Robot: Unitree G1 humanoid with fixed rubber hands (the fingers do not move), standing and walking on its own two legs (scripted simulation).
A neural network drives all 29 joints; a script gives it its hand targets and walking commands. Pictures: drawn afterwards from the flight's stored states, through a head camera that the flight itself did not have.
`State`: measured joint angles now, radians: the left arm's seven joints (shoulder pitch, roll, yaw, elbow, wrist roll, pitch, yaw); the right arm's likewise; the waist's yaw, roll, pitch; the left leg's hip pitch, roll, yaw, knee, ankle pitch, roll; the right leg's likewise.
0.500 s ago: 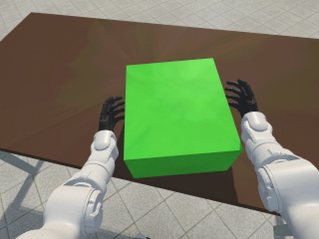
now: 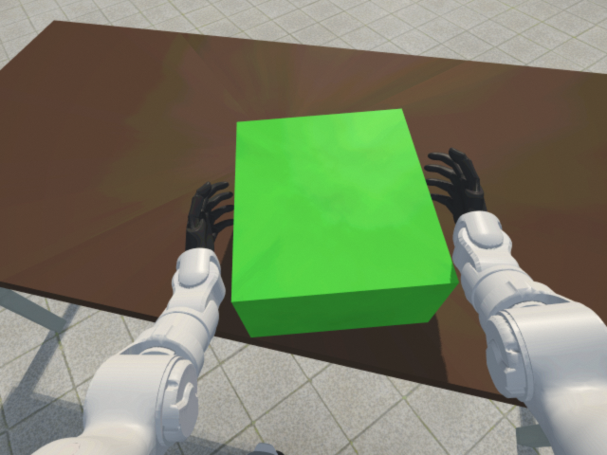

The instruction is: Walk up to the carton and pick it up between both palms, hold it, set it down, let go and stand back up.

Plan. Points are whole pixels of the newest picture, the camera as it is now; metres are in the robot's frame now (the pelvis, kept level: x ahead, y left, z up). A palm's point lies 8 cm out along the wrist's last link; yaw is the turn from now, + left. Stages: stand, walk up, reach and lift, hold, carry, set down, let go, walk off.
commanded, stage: reach and lift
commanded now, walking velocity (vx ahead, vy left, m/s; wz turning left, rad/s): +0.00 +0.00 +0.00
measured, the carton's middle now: (329, 218) +0.48 +0.07 -0.03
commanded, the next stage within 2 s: none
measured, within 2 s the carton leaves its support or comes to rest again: leaves its support in 1.18 s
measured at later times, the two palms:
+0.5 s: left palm (202, 248) +0.38 +0.23 +0.01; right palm (466, 218) +0.47 -0.12 +0.04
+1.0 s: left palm (197, 253) +0.37 +0.23 +0.01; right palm (466, 229) +0.45 -0.12 +0.04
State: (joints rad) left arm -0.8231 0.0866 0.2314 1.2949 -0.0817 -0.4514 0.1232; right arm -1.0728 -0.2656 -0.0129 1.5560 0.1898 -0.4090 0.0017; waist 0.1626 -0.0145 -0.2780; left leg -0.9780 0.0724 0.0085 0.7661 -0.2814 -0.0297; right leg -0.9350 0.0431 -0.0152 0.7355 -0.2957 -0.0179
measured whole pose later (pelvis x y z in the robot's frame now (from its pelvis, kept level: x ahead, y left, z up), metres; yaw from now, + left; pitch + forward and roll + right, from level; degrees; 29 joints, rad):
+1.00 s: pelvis +0.03 +0.01 +0.04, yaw +2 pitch +23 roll -2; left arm -0.60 0.07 0.30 1.24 -0.02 -0.62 0.10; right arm -0.83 -0.15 -0.20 1.44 -0.11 -0.59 -0.05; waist 0.06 0.02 -0.20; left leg -0.69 0.05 0.01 0.49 -0.20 -0.02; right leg -0.61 0.02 -0.05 0.42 -0.20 -0.01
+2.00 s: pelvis +0.03 +0.01 +0.05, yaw +4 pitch +1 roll +0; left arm -0.45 0.04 0.25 0.58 0.12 0.10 0.06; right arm -0.56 -0.13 -0.06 0.83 0.10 0.00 -0.09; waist -0.01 -0.03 -0.08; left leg -0.17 0.02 0.00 0.30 -0.15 -0.01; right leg -0.10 0.00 -0.04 0.25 -0.17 0.00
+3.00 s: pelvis +0.01 +0.01 +0.05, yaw +4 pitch -5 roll +0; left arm -0.46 0.02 0.31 0.14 0.23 0.51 -0.07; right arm -0.55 -0.10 -0.07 0.55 0.10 0.24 -0.11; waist -0.06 -0.06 -0.01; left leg -0.07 0.01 0.00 0.29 -0.14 -0.01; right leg 0.00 0.00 -0.04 0.25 -0.16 0.00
